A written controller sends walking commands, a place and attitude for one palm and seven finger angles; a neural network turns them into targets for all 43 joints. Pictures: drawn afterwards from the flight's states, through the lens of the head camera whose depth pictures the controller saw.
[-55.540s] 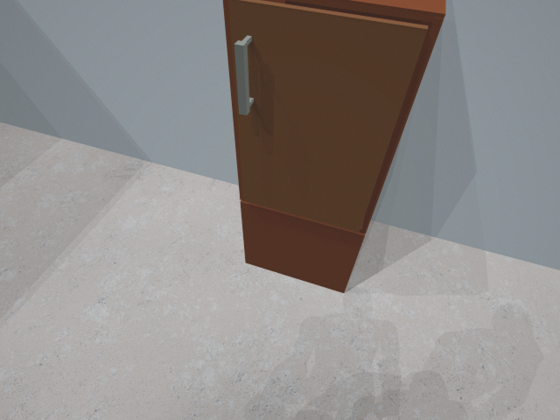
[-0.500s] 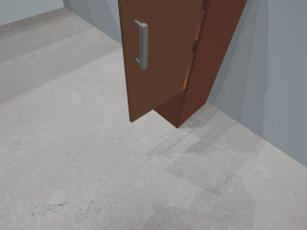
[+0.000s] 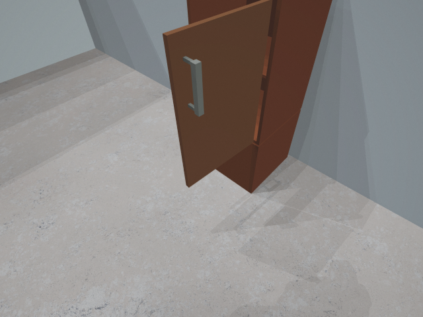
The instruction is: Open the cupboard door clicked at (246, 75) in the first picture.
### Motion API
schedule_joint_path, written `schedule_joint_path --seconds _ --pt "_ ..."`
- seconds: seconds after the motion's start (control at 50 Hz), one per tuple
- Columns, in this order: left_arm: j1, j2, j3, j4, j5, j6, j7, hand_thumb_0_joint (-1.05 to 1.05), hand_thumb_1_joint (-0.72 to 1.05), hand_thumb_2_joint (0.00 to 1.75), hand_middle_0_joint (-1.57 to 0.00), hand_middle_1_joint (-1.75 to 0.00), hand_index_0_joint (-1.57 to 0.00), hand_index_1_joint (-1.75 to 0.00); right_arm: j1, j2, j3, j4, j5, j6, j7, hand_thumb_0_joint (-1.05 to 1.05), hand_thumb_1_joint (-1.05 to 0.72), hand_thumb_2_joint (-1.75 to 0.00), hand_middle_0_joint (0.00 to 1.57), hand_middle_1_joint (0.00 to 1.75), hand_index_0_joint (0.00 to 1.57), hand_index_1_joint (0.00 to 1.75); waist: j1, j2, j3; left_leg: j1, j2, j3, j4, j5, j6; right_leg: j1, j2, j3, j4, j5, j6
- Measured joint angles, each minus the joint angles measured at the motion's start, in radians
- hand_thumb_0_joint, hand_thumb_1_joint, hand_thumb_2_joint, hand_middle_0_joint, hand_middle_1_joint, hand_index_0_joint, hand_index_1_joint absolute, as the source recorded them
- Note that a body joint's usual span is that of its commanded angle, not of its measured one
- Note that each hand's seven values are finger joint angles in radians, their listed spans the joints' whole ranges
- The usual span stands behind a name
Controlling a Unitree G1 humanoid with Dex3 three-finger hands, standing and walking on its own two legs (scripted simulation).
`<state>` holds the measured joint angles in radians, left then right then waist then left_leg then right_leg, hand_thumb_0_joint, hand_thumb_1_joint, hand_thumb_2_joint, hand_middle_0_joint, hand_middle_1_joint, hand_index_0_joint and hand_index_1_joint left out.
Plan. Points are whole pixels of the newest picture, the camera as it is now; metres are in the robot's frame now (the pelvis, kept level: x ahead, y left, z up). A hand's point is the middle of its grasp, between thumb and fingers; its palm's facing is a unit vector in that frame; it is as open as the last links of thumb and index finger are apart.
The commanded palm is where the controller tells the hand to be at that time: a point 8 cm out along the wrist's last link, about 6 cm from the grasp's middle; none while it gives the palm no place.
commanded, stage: let the arm hang, fingers relaxed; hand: left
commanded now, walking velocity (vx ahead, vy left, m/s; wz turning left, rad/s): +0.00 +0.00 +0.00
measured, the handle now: (193, 87) +0.66 +0.09 +0.10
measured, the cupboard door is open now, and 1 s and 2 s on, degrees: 85 85 85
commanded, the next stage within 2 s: look to check the result in 0.26 s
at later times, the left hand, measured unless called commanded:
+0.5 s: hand out of the picture +0.00 +0.17 -0.17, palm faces +0.04 -0.98 -0.20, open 7.4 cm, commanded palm none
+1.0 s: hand out of the picture +0.05 +0.20 -0.17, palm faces +0.02 -0.97 -0.25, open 7.4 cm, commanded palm none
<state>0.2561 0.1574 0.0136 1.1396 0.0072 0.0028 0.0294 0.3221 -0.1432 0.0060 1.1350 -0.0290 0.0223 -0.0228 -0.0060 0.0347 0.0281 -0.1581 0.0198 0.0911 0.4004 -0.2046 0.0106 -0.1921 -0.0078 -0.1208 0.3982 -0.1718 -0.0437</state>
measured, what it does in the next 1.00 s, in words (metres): stands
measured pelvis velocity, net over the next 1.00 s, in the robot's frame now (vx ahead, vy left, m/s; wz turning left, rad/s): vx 0.02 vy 0.00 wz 0.00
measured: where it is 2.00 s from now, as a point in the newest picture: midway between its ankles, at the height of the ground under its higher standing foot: outside the picture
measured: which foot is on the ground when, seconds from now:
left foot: down 0.00-1.00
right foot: down 0.00-1.00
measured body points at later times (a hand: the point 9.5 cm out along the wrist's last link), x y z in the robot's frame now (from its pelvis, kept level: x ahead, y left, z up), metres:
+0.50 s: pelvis +0.01 +0.01 +0.00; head +0.02 -0.01 +0.45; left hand +0.00 +0.23 -0.16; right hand -0.02 -0.20 -0.17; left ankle +0.01 +0.11 -0.74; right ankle +0.03 -0.09 -0.74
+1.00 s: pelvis +0.02 +0.00 +0.00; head +0.04 -0.02 +0.45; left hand +0.05 +0.25 -0.15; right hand +0.04 -0.24 -0.16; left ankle +0.01 +0.11 -0.74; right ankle +0.03 -0.09 -0.74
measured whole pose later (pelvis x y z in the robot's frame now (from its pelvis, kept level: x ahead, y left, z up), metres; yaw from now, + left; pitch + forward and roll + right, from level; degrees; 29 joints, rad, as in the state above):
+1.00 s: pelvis +0.02 +0.00 +0.00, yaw +0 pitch -1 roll +0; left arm 0.19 0.20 0.02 1.14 0.01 -0.02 0.02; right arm 0.22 -0.20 0.00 1.14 -0.02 0.01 -0.02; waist -0.01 0.02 0.05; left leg -0.12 0.02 0.09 0.36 -0.21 0.00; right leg -0.16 0.00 -0.12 0.37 -0.19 -0.04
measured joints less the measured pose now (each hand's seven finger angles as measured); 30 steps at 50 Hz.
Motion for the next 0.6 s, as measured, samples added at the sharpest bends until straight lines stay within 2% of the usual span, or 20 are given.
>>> schedule_joint_path --seconds 0.08,0.3,0.6 --pt "-0.006 -0.021 -0.003 0.006 0.002 -0.001 0.004 0.01 0.91 0.90 -0.20 -0.29 -0.20 -0.30 0.003 0.010 0.001 0.008 0.001 -0.004 -0.004 0.00 -0.91 -0.90 0.20 0.30 0.20 0.30 -0.001 -0.009 0.002 0.005 -0.004 0.005 -0.006 0.001 0.003 -0.001 -0.004 0.006 0.004 -0.001 0.003" --pt "0.016 -0.029 -0.001 0.015 0.001 -0.004 0.004 0.01 0.92 0.90 -0.20 -0.29 -0.20 -0.30 -0.005 0.026 -0.002 0.006 0.003 -0.007 -0.007 0.00 -0.91 -0.90 0.20 0.30 0.20 0.30 -0.001 -0.015 0.010 0.004 -0.007 0.009 -0.006 -0.002 0.006 -0.004 -0.006 0.009 0.007 -0.005 0.007" --pt "0.013 -0.019 0.004 0.014 0.003 -0.009 0.002 0.01 0.91 0.90 -0.20 -0.29 -0.20 -0.30 -0.033 0.003 -0.008 0.002 0.004 -0.012 -0.008 0.00 -0.91 -0.90 0.20 0.30 0.20 0.30 0.002 -0.013 0.020 0.007 -0.008 0.008 -0.010 -0.007 0.006 -0.003 -0.007 0.010 0.006 -0.012 0.008"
